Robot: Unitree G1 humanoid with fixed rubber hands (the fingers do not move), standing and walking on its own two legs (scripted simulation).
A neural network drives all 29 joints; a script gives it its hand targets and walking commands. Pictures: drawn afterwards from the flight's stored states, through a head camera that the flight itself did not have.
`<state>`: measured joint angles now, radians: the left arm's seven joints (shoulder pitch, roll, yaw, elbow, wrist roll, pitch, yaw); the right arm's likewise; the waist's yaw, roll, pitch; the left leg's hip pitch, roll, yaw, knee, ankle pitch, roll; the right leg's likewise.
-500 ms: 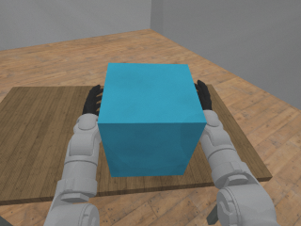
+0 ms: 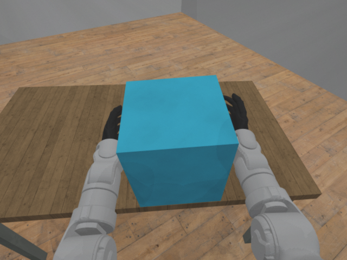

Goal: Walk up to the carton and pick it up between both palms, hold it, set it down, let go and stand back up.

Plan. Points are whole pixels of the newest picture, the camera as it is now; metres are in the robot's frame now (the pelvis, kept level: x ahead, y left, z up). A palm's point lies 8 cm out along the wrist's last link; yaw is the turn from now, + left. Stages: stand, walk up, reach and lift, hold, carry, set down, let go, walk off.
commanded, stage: set down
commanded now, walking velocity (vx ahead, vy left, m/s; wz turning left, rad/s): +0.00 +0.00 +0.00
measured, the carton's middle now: (176, 144) +0.38 +0.01 +0.08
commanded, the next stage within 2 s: none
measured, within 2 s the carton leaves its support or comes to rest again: neither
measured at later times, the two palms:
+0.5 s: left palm (115, 136) +0.41 +0.17 +0.07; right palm (230, 124) +0.45 -0.13 +0.09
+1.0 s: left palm (121, 144) +0.41 +0.16 +0.03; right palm (230, 130) +0.46 -0.14 +0.06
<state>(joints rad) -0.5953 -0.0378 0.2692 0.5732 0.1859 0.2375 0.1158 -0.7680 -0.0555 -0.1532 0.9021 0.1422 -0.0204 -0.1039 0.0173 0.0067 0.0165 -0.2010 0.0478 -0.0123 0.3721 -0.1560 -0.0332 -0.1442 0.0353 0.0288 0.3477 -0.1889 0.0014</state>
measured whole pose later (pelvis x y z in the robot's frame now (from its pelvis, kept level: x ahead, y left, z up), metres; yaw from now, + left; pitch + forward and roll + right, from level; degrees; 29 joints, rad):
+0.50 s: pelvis +0.02 +0.00 +0.00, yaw +0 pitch +7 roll -1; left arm -0.60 -0.04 0.27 0.62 0.19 0.12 0.14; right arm -0.77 -0.06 -0.15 0.90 0.12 -0.09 -0.08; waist 0.03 0.01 -0.03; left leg -0.32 0.05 -0.01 0.36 -0.16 -0.04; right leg -0.26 0.04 0.03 0.33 -0.19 -0.01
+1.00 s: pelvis +0.03 +0.00 +0.00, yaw +0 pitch +14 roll -1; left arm -0.60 -0.05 0.27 0.79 0.19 -0.06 0.17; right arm -0.77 -0.08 -0.15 0.98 0.07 -0.18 -0.05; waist 0.04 0.04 -0.11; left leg -0.46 0.05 -0.01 0.36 -0.15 -0.04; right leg -0.40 0.04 0.03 0.33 -0.18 -0.01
